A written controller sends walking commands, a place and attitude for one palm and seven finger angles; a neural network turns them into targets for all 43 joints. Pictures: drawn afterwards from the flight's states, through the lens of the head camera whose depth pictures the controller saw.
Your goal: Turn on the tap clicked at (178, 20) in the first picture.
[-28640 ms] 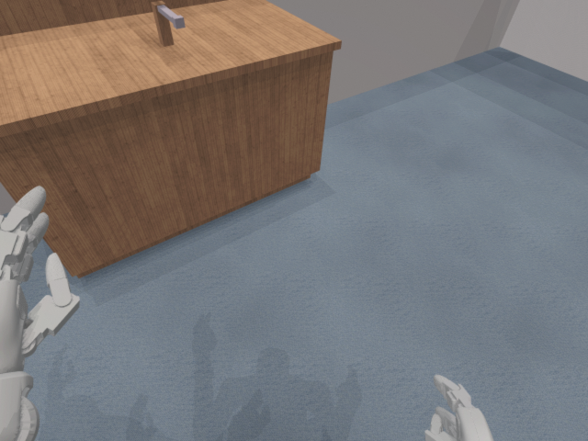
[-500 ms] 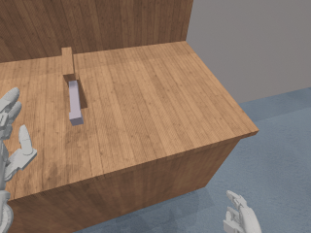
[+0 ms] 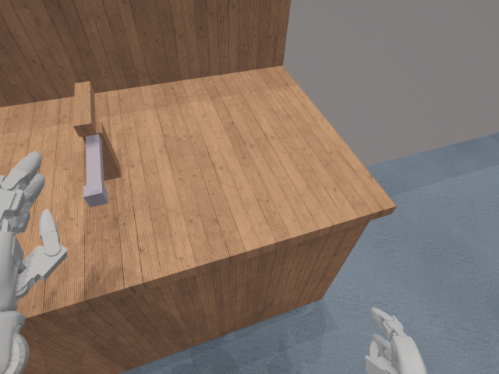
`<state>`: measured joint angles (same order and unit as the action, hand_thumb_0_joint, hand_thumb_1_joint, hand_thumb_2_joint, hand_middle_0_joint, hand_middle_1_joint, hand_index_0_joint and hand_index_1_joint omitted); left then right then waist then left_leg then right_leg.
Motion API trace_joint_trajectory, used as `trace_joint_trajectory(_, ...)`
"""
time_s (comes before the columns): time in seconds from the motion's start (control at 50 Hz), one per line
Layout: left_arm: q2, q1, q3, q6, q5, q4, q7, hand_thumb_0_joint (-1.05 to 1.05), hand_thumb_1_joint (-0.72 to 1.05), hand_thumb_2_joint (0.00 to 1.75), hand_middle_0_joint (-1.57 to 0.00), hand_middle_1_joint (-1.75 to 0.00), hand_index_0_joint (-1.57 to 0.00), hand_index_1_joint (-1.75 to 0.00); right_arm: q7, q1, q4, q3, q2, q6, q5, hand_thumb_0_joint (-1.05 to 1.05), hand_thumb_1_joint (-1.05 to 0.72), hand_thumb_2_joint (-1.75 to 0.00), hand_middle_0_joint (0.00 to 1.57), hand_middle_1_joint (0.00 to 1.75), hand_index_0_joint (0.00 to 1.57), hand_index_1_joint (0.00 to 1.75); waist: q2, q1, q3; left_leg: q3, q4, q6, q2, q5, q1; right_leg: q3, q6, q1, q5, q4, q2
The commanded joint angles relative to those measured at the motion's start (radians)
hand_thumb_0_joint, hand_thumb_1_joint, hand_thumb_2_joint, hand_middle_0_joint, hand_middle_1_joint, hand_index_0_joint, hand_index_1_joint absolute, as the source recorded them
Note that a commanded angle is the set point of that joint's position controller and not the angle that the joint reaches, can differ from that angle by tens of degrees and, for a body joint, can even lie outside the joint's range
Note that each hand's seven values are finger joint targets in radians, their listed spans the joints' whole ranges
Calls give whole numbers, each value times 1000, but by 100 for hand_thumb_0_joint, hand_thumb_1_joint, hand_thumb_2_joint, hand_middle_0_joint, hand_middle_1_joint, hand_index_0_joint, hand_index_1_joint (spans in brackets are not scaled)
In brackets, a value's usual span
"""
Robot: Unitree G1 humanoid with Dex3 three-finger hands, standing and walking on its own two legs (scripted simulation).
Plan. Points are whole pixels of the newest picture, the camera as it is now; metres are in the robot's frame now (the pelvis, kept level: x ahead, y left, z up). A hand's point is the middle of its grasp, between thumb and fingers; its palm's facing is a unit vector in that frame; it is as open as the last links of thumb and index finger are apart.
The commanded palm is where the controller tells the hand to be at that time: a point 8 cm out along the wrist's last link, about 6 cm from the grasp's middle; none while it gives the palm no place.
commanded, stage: come to a stop and stand still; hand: left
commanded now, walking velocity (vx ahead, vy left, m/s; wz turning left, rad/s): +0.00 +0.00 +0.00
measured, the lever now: (95, 194) +0.35 +0.29 +0.08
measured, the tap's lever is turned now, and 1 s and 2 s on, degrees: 0 0 0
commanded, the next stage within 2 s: look again from close up in 0.96 s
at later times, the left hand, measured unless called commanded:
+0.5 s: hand (62, 245) +0.22 +0.25 +0.15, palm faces +0.38 -0.85 -0.36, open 7.5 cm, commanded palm +0.17 +0.28 +0.17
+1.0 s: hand (26, 241) +0.22 +0.28 +0.16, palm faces +0.43 -0.84 -0.35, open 7.5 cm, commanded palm +0.16 +0.30 +0.17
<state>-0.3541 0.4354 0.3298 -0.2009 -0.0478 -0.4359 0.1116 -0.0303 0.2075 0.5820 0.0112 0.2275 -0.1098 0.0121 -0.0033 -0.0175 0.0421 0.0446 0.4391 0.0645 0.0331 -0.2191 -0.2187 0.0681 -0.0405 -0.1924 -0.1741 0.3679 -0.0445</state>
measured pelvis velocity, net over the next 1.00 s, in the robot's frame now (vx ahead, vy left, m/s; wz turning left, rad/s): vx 0.00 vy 0.02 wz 0.00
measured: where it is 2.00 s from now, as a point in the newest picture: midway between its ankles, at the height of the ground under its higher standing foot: outside the picture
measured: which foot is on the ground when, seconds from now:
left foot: down 0.00-1.00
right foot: down 0.00-1.00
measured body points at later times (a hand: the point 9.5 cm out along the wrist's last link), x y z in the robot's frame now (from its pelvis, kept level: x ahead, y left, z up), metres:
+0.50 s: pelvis +0.01 +0.00 +0.00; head +0.03 +0.01 +0.45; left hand +0.20 +0.29 +0.17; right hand +0.20 -0.22 -0.07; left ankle +0.01 +0.07 -0.74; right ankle +0.02 -0.09 -0.74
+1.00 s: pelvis +0.00 +0.02 +0.00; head +0.02 +0.05 +0.44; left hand +0.19 +0.33 +0.18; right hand +0.16 -0.20 -0.08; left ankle +0.01 +0.07 -0.74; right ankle +0.02 -0.09 -0.74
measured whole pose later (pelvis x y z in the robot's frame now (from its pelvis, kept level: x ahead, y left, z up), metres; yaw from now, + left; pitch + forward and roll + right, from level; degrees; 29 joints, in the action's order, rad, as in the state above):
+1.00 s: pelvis +0.00 +0.02 +0.00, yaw +0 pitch -1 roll -2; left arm -0.38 0.35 0.39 -0.22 -0.04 -0.42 0.10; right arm -0.02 0.25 0.59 0.04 0.21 -0.15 0.01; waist 0.03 -0.04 0.06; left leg 0.06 0.47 0.09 0.05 -0.24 -0.23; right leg 0.06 -0.02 -0.21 -0.19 0.41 -0.03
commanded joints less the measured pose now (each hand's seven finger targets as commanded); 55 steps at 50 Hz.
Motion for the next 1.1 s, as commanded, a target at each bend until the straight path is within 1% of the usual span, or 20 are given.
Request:
trace_joint_trajectory(0.0, -177, -74, 111, -64, -5, -239, 18, 0, 90, 90, -20, -30, -20, -30, -14, -103, -166, -45, 112, -57, 2, 0, -90, -90, 20, 30, 20, 30, -28, -7, -150, -139, -75, -44, -99, 130, 13, -151, 5, 93, 135, -37, 125)
trace_joint_trajectory(0.18, -182, -38, 122, -53, -12, -258, 19, 0, 90, 90, -20, -30, -20, -30, -17, -105, -168, -44, 106, -48, 4, 0, -90, -90, 20, 30, 20, 30, -49, -6, -174, -138, -71, -54, -113, 238, 39, -127, 8, 118, 217, -11, 118)
trace_joint_trajectory(0.26, -157, -27, 101, -45, -14, -226, 15, 0, 90, 90, -20, -30, -20, -30, -17, -103, -161, -39, 109, -40, 0, 0, -90, -90, 20, 30, 20, 30, -33, -3, -158, -137, -81, -56, -113, 227, 33, -115, 10, 107, 199, -18, 112)
trace_joint_trajectory(0.34, -188, -39, 126, -36, -14, -239, 17, 0, 90, 90, -20, -30, -20, -30, -20, -121, -168, -38, 103, -38, 7, 0, -90, -90, 20, 30, 20, 30, -35, -4, -163, -137, -80, -56, -113, 222, 40, -123, 11, 110, 206, -23, 117)
trace_joint_trajectory(0.48, -171, -69, 100, -34, -18, -254, 15, 0, 90, 90, -20, -30, -20, -30, -20, -113, -171, -39, 104, -34, 4, 0, -90, -90, 20, 30, 20, 30, -39, -2, -159, -145, -85, -53, -108, 192, 24, -125, 8, 125, 189, -34, 122)
trace_joint_trajectory(0.5, -977, -1123, 684, -140, 156, -513, 18, 0, 90, 90, -20, -30, -20, -30, -11, 59, -149, -47, 138, -85, -33, 0, -90, -90, 20, 30, 20, 30, 74, 3, 5, -53, 36, -18, -122, 214, -114, -127, 130, -52, 218, -101, 107)
trace_joint_trajectory(0.52, -348, -553, 289, -96, 48, 93, -28, 0, 90, 90, -20, -30, -20, -30, -8, -58, -106, 2, 14, -82, -14, 0, -90, -90, 20, 30, 20, 30, 21, -6, -236, -111, -12, -19, -72, 280, 27, -136, -2, 25, 171, -9, 167)
trace_joint_trajectory(0.54, -268, -324, 240, -83, 1, -41, -17, 0, 90, 90, -20, -30, -20, -30, 7, -84, -157, -52, 74, -71, 12, 0, -90, -90, 20, 30, 20, 30, -139, -32, -231, -95, -4, -59, -80, 343, 113, -148, -20, 68, 268, 43, 123)
trace_joint_trajectory(0.56, -190, -314, 152, -76, 8, 23, -22, 0, 90, 90, -20, -30, -20, -30, 13, -30, -151, -54, 98, -77, 8, 0, -90, -90, 20, 30, 20, 30, -151, -18, -261, -82, 18, -57, -102, 302, 74, -173, -20, 93, 237, 41, 140)
trace_joint_trajectory(0.58, -169, -288, 105, -88, -4, -61, -33, 0, 90, 90, -20, -30, -20, -30, 22, -38, -165, -52, 103, -82, 11, 0, -90, -90, 20, 30, 20, 30, -189, -17, -257, -91, 12, -50, -102, 279, 72, -180, 4, 85, 233, 42, 147)
trace_joint_trajectory(0.64, -68, -53, 18, -88, -15, -160, -34, 0, 90, 90, -20, -30, -20, -30, 53, -87, -175, -45, 91, -86, 23, 0, -90, -90, 20, 30, 20, 30, -140, -29, -223, -108, -38, -29, -128, 231, 55, -132, 28, 81, 163, 63, 115)
trace_joint_trajectory(0.72, -201, -24, 148, -78, -7, -151, -13, 0, 90, 90, -20, -30, -20, -30, 29, -99, -191, -43, 106, -69, 11, 0, -90, -90, 20, 30, 20, 30, 135, -28, -124, -123, -76, -43, -115, 15, -63, -122, 18, 59, 8, -10, 113)
trace_joint_trajectory(0.74, -268, -36, 221, -78, -6, -164, -1, 0, 90, 90, -20, -30, -20, -30, 19, -115, -186, -41, 109, -61, 13, 0, -90, -90, 20, 30, 20, 30, 120, -25, -115, -121, -83, -43, -111, -3, -48, -120, 14, 34, -17, -17, 111)
trace_joint_trajectory(0.78, -245, -86, 217, -90, -16, -163, -7, 0, 90, 90, -20, -30, -20, -30, 1, -109, -201, -34, 96, -57, 9, 0, -90, -90, 20, 30, 20, 30, 89, -15, -96, -139, -103, -37, -112, -53, -63, -123, 12, 18, -68, -15, 112)
trace_joint_trajectory(0.84, -270, -212, 218, -109, -7, -252, -9, 0, 90, 90, -20, -30, -20, -30, -12, -121, -194, -26, 97, -67, 5, 0, -90, -90, 20, 30, 20, 30, -100, -10, -95, -156, -140, -25, -128, -108, -64, -124, 12, 26, -59, 15, 97)
trace_joint_trajectory(0.88, -225, -247, 160, -118, 3, -262, -12, 0, 90, 90, -20, -30, -20, -30, -13, -102, -187, -25, 92, -85, 2, 0, -90, -90, 20, 30, 20, 30, -157, -12, -114, -162, -155, -18, -142, -132, -77, -103, 15, 74, -29, 39, 91)
trace_joint_trajectory(0.94, -170, -223, 101, -119, 10, -296, -11, 0, 90, 90, -20, -30, -20, -30, 0, -102, -174, -24, 90, -115, 2, 0, -90, -90, 20, 30, 20, 30, -147, -13, -166, -138, -114, -30, -129, 1, 8, -101, 12, 79, 57, 30, 92)
trace_joint_trajectory(0.98, -149, -176, 79, -113, 13, -263, -6, 0, 90, 90, -20, -30, -20, -30, 4, -75, -160, -33, 102, -117, -3, 0, -90, -90, 20, 30, 20, 30, -88, -13, -173, -148, -97, -44, -131, 92, 26, -96, 12, 79, 90, 22, 93)
trace_joint_trajectory(1.02, -138, -129, 76, -101, 16, -214, -5, 0, 90, 90, -20, -30, -20, -30, 9, -68, -152, -39, 106, -109, -4, 0, -90, -90, 20, 30, 20, 30, -43, -14, -163, -144, -90, -56, -130, 132, 24, -102, 13, 74, 106, 15, 95)
trace_joint_trajectory(1.08, -148, -92, 100, -86, 13, -161, -5, 0, 90, 90, -20, -30, -20, -30, 8, -70, -151, -41, 108, -83, 0, 0, -90, -90, 20, 30, 20, 30, -39, -11, -144, -143, -93, -80, -131, 199, 14, -89, 13, 64, 118, 14, 90)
